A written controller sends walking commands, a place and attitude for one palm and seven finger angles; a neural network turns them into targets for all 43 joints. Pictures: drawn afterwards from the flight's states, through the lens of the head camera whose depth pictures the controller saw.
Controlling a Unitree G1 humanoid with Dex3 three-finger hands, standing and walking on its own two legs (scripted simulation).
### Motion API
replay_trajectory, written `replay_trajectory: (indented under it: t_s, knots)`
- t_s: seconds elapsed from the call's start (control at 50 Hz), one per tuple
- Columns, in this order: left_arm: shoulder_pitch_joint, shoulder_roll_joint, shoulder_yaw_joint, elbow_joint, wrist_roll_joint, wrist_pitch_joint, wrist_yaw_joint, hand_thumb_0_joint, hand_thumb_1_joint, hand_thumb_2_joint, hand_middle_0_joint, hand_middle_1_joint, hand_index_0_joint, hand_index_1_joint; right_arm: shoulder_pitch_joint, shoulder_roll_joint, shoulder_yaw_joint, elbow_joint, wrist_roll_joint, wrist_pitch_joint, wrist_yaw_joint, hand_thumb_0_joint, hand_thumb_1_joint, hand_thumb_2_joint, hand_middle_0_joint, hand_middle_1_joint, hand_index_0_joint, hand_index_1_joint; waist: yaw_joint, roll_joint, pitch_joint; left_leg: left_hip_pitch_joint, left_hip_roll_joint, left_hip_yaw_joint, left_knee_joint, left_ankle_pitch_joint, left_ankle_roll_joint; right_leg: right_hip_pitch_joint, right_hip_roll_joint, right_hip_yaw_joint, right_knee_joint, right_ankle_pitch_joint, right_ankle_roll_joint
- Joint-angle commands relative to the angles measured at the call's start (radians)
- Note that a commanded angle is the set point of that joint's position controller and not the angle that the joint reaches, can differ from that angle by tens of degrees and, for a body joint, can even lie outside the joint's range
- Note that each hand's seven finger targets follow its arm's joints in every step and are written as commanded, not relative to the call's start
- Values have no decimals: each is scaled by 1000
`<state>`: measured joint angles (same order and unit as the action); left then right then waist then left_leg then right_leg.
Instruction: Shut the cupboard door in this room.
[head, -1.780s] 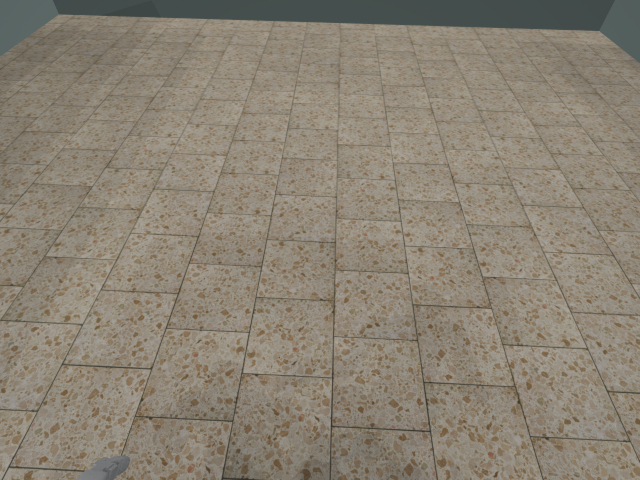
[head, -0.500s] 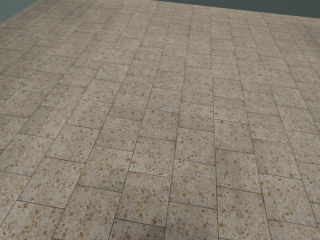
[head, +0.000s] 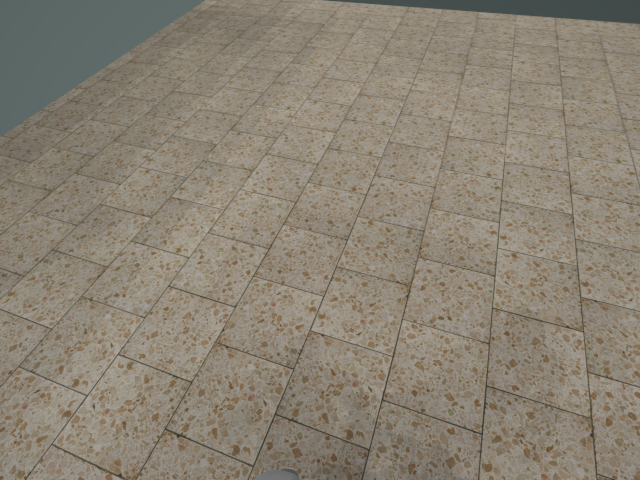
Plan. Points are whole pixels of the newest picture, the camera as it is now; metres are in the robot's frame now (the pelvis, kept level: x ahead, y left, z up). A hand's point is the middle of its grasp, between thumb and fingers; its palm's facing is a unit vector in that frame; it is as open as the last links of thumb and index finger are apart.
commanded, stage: turn or walk to find it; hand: left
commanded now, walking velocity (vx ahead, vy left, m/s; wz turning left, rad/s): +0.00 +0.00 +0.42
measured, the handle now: out of the picture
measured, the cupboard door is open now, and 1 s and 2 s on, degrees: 77 77 77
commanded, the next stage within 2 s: none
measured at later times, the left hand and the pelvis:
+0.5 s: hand out of the picture -0.04 +0.26 -0.18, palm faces +0.26 -0.94 -0.24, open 7.4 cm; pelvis -0.02 +0.05 +0.00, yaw +13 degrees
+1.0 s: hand out of the picture -0.02 +0.20 -0.13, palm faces +0.42 -0.86 -0.29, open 7.4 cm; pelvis -0.03 -0.01 +0.01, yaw +25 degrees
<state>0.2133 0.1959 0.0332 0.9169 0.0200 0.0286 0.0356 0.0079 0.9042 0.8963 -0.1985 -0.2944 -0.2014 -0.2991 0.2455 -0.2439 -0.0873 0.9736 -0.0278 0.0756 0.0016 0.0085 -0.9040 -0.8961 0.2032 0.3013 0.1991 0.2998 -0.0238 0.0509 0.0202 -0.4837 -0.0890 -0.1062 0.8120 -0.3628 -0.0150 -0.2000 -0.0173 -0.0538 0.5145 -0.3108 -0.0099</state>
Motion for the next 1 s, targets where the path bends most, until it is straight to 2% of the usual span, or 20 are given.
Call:
replay_trajectory:
  t_s: [0.0,0.08,0.2,0.24,0.28,0.3,0.32,0.34,0.4,0.46,0.66,0.74,0.78,0.8,0.82,0.84,0.86,0.88,0.92,0.98]
  knots:
    - [-73,163,35,-90,0,-31,9,0,900,900,-200,-300,-200,-300,29,-88,-28,-54,5,-14,15,0,-900,-900,200,300,200,300,-29,-213,92,-77,76,37,384,23,-23,-134,-266,177,-287,68,-93]
    - [64,164,35,-54,2,-42,7,0,900,900,-200,-300,-200,-300,-32,-61,-10,-65,9,-21,12,0,-900,-900,200,300,200,300,26,-212,38,-115,94,90,310,8,-49,72,-268,102,-190,367,-120]
    - [142,215,52,-16,17,-33,4,0,900,900,-200,-300,-200,-300,-135,-38,14,-91,19,-32,12,0,-900,-900,200,300,200,300,74,-260,5,28,100,171,-16,-92,-40,128,-309,64,-94,616,-136]
    - [130,232,60,-14,16,-29,3,0,900,900,-200,-300,-200,-300,-103,-41,16,-83,22,-39,9,0,-900,-900,200,300,200,300,59,-267,-23,106,93,193,-124,-55,-30,119,-313,42,-48,640,-118]
    - [94,230,62,-15,5,-25,0,0,900,900,-200,-300,-200,-300,-27,-67,13,-63,19,-50,7,0,-900,-900,200,300,200,300,12,-241,-71,266,94,195,-343,136,-16,68,-280,-27,60,572,-51]
    - [96,199,57,-26,-3,-20,-3,0,900,900,-200,-300,-200,-300,24,-126,-1,-54,15,-62,7,0,-900,-900,200,300,200,300,-12,-77,-119,442,176,104,-427,337,10,-56,-234,-76,222,405,3]
    - [96,127,43,-61,-9,-16,-10,0,900,900,-200,-300,-200,-300,67,-226,-23,-52,12,-69,1,0,-900,-900,200,300,200,300,-27,232,-132,575,449,-242,-435,781,132,-335,-96,-112,431,-213,83]
    - [54,123,33,-74,-1,-2,0,0,900,900,-200,-300,-200,-300,102,-253,-28,-36,19,-59,-5,0,-900,-900,200,300,200,300,-42,192,-139,505,505,-230,-427,904,216,-320,-85,-12,543,-360,76]
    - [-5,135,46,-43,0,6,-10,0,900,900,-200,-300,-200,-300,-8,-161,-5,-53,11,-65,-26,0,-900,-900,200,300,200,300,-14,148,-46,384,383,-133,-447,701,190,-345,-109,46,631,-191,77]
    - [30,122,46,-23,-3,5,-18,0,900,900,-200,-300,-200,-300,-33,-147,4,-69,12,-74,-28,0,-900,-900,200,300,200,300,11,82,-44,388,320,-77,-452,699,172,-323,-87,34,609,-113,88]
    - [-59,102,45,-71,-7,10,-12,0,900,900,-200,-300,-200,-300,9,-151,-10,-73,1,-63,-21,0,-900,-900,200,300,200,300,-11,65,-17,326,313,-212,-491,472,202,-251,-51,41,372,-125,93]
    - [-4,96,43,-71,-14,-1,-7,0,900,900,-200,-300,-200,-300,-21,-154,-17,-85,-2,-55,-15,0,-900,-900,200,300,200,300,17,81,-33,234,288,-240,-449,455,184,-85,-13,29,162,-77,72]
    - [50,107,48,-60,-13,-14,-4,0,900,900,-200,-300,-200,-300,-31,-144,-18,-87,7,-54,-12,0,-900,-900,200,300,200,300,49,47,-60,156,238,-216,-380,387,135,69,-16,22,-57,82,67]
    - [70,156,55,-62,-6,-26,1,0,900,900,-200,-300,-200,-300,-17,-107,-15,-89,16,-55,-5,0,-900,-900,200,300,200,300,55,-67,-78,51,178,-166,-289,260,80,197,-102,106,-170,126,46]
    - [86,250,76,-65,10,-36,8,0,900,900,-200,-300,-200,-300,6,-37,-3,-111,21,-57,-3,0,-900,-900,200,300,200,300,60,-351,-91,-114,29,21,-55,-74,1,278,-374,379,-241,185,-49]
    - [84,269,72,-79,2,-29,6,0,900,900,-200,-300,-200,-300,-20,-82,-16,-120,8,-49,-7,0,-900,-900,200,300,200,300,73,-324,-70,-91,35,33,145,-222,-9,121,-477,412,-250,238,-137]
    - [26,218,67,-92,0,-31,9,0,900,900,-200,-300,-200,-300,-18,-94,-23,-96,2,-33,-2,0,-900,-900,200,300,200,300,46,-246,-34,-66,64,-3,271,-154,-8,24,-415,339,-276,138,-147]
    - [-36,195,62,-101,-1,-32,8,0,900,900,-200,-300,-200,-300,4,-85,-25,-73,2,-23,4,0,-900,-900,200,300,200,300,14,-251,10,-66,77,7,337,-100,-13,-33,-361,282,-291,68,-124]
    - [-84,150,45,-108,-1,-34,4,0,900,900,-200,-300,-200,-300,36,-69,-20,-44,1,-18,14,0,-900,-900,200,300,200,300,-16,-188,63,-58,101,48,395,-4,-27,-65,-285,147,-258,127,-95]
    - [-10,144,42,-84,-1,-41,3,0,900,900,-200,-300,-200,-300,30,-57,-15,-35,3,-16,15,0,-900,-900,200,300,200,300,9,-204,37,-73,108,77,383,27,-50,9,-270,76,-231,222,-95]
